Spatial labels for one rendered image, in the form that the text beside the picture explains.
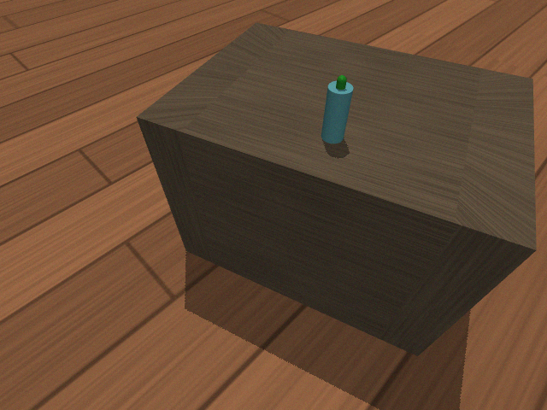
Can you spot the bottle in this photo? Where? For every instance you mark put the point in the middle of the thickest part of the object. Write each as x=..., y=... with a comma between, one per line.
x=338, y=98

